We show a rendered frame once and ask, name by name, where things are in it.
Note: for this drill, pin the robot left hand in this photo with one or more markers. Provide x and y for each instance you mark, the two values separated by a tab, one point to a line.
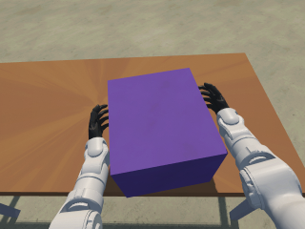
95	128

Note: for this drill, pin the robot right hand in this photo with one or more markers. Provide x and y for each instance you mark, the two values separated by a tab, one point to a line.
215	97

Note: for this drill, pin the right robot upper arm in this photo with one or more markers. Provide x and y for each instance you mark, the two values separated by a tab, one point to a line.
270	186

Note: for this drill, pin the carton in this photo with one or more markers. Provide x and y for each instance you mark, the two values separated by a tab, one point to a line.
161	133

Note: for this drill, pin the right robot forearm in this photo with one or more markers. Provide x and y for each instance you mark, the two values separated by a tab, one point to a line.
242	144

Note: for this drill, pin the left robot forearm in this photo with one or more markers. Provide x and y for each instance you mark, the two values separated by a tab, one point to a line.
90	185

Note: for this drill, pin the table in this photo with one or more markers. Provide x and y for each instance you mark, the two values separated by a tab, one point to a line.
45	112

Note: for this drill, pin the left robot upper arm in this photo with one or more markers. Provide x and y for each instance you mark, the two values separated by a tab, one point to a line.
84	219

